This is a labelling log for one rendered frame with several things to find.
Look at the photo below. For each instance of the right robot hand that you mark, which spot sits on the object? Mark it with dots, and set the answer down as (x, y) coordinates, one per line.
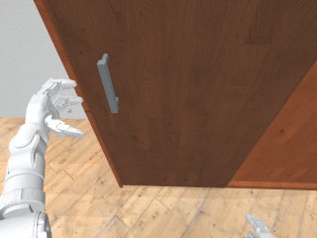
(259, 227)

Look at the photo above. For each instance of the wardrobe door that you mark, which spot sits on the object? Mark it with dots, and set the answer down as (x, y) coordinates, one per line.
(287, 151)
(198, 81)

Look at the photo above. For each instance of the handle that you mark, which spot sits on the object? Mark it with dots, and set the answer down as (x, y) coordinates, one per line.
(107, 83)

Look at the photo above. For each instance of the left robot upper arm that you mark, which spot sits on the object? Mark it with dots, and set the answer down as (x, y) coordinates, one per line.
(30, 225)

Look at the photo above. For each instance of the left robot forearm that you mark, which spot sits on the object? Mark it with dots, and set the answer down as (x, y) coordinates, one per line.
(23, 190)

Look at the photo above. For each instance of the left robot hand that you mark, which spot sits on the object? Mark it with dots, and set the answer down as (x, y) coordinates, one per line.
(40, 108)

